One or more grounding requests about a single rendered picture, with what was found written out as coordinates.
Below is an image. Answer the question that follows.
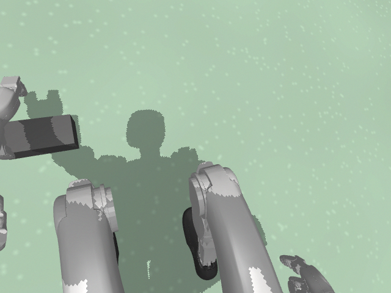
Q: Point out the carton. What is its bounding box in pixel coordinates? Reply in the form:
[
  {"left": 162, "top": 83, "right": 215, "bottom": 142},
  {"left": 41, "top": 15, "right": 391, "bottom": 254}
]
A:
[{"left": 4, "top": 114, "right": 79, "bottom": 160}]

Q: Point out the right robot foot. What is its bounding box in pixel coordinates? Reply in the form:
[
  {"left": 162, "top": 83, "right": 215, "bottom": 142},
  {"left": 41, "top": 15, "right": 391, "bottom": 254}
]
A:
[{"left": 182, "top": 207, "right": 217, "bottom": 280}]

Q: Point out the left robot hand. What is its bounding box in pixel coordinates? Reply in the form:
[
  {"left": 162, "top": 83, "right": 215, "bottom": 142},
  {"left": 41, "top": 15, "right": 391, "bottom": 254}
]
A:
[{"left": 0, "top": 76, "right": 27, "bottom": 160}]

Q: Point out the right robot hand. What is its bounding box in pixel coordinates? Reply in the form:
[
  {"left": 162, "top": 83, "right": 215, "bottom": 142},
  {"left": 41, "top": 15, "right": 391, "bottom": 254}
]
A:
[{"left": 280, "top": 255, "right": 335, "bottom": 293}]

